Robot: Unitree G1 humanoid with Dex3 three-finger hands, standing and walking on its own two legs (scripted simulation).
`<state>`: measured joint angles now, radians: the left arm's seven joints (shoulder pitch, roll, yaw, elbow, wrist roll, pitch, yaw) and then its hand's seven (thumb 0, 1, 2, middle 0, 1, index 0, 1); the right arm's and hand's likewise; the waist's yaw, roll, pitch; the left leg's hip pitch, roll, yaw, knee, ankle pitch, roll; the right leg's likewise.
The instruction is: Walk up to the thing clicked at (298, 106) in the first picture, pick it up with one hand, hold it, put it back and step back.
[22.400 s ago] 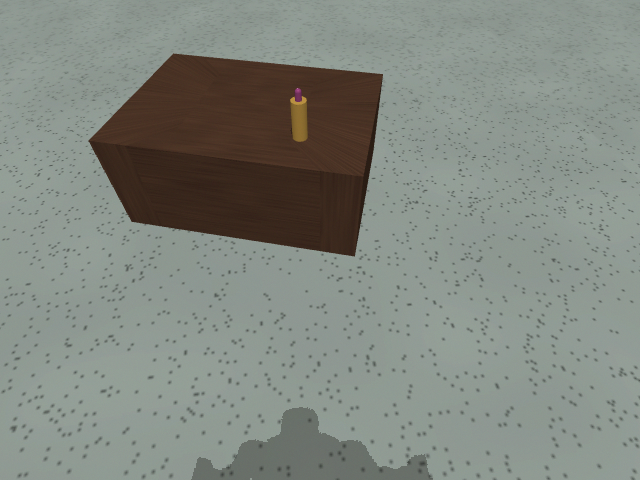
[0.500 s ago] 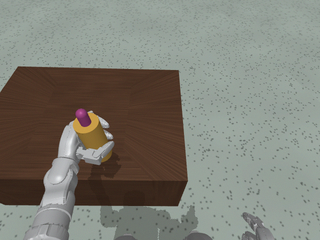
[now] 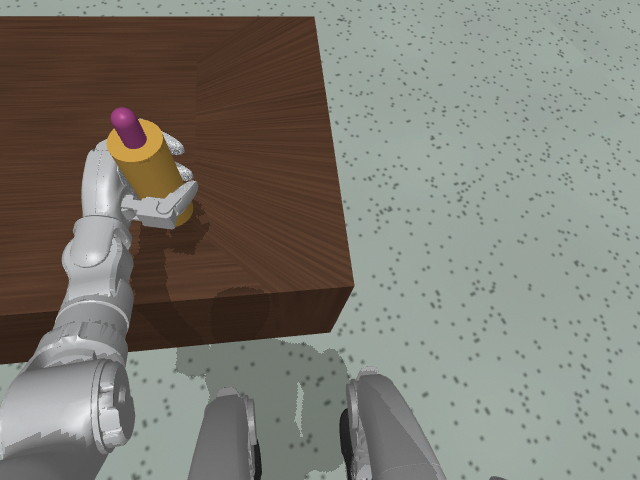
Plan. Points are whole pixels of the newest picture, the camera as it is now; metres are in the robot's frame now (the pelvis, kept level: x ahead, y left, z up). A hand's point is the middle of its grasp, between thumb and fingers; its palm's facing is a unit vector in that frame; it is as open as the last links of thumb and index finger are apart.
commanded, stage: crouch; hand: left
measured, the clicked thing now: (150, 169) +0.47 +0.15 +0.04
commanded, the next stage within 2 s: lower in 0.56 s
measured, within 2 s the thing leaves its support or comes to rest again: rests again in 1.34 s
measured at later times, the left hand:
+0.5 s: hand (182, 179) +0.51 +0.14 -0.04, palm faces -0.05 -1.00 -0.02, open 7.6 cm
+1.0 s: hand (200, 190) +0.53 +0.13 -0.10, palm faces -0.07 -1.00 -0.03, open 7.6 cm
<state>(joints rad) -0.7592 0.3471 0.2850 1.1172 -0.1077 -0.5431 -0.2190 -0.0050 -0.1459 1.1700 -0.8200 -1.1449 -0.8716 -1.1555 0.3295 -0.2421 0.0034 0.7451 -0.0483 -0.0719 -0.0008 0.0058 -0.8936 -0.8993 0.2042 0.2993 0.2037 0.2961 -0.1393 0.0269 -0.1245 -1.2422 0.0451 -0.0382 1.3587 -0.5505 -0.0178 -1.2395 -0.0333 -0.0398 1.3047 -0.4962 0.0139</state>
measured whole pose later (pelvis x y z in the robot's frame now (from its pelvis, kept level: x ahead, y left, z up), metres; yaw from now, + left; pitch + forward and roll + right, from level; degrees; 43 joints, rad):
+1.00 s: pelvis -0.01 +0.00 -0.11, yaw -1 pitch +36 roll -3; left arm -1.02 0.47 0.36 1.24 -0.02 -0.51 -0.17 0.00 -0.15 1.17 -0.82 -1.14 -0.87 -1.15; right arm 0.28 -0.26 0.04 0.70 -0.06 -0.02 0.04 0.00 -0.90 -0.90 0.20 0.30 0.20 0.30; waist -0.22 0.03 -0.16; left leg -1.73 0.04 -0.06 1.75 -0.65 -0.02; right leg -1.73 -0.03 -0.03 1.70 -0.59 0.01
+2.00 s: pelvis -0.03 +0.00 -0.17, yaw -1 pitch +36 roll -3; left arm -1.12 0.49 0.36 1.21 -0.01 -0.44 -0.16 -0.01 -0.08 0.83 -0.89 -0.97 -0.93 -0.96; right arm 0.25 -0.27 0.04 0.65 -0.06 0.01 0.03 0.00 -0.90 -0.89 0.20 0.30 0.20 0.30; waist -0.22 0.04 -0.14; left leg -1.94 0.02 -0.06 1.97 -0.67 -0.02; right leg -1.94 -0.05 -0.02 1.92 -0.62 0.02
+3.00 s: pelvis -0.01 +0.01 -0.05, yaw -2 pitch +32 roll -4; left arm -1.28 0.73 0.38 1.35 0.12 -0.17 -0.09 -0.01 -0.38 0.10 -0.08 -0.09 -0.08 -0.08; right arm 0.30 -0.27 0.06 0.64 -0.03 0.07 -0.01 0.00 -0.86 -0.89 0.20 0.30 0.20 0.30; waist -0.24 0.04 -0.10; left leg -1.53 0.06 -0.05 1.56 -0.59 -0.01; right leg -1.52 -0.02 -0.04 1.48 -0.52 0.02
